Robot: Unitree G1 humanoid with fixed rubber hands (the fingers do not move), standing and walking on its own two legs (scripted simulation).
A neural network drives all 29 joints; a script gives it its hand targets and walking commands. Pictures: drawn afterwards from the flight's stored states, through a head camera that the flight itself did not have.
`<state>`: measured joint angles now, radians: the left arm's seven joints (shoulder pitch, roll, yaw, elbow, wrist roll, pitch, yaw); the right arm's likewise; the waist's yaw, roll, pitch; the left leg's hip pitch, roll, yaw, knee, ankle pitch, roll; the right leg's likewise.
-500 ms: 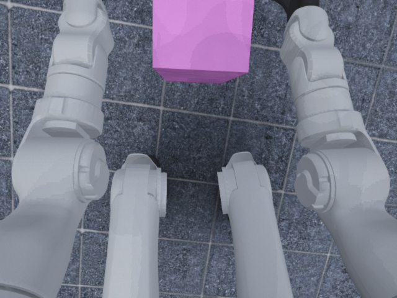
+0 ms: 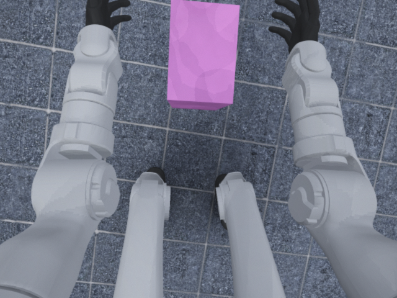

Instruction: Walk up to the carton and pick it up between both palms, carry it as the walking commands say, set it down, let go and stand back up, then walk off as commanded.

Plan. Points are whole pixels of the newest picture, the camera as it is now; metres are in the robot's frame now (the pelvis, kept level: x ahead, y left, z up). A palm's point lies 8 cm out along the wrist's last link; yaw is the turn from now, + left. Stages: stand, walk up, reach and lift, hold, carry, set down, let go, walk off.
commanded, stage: set down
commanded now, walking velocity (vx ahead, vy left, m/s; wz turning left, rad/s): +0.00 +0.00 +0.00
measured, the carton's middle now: (198, 68) +0.54 -0.02 -0.41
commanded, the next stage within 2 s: let go in 0.48 s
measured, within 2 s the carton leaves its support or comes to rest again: neither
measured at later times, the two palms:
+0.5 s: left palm out of the picture +0.54 +0.14 +0.00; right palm (353, 6) +0.52 -0.17 +0.01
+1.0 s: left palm out of the picture +0.39 +0.20 +0.08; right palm out of the picture +0.37 -0.21 +0.09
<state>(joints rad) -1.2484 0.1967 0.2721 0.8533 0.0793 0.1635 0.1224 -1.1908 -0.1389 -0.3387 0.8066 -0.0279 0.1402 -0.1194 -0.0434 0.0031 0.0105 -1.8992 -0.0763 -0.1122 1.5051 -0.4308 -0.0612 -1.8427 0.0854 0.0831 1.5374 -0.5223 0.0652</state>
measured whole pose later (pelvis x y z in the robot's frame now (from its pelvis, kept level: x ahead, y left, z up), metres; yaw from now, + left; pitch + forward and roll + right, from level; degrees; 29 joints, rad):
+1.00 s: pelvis +0.07 +0.00 +0.18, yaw +1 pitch +29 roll +0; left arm -0.33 0.11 0.17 0.56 0.12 0.07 0.04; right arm -0.29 -0.13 -0.18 0.55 -0.06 0.05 0.06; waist -0.03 -0.01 -0.06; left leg -0.94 -0.03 -0.12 0.66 -0.22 -0.04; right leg -0.89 0.04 0.10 0.68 -0.29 0.03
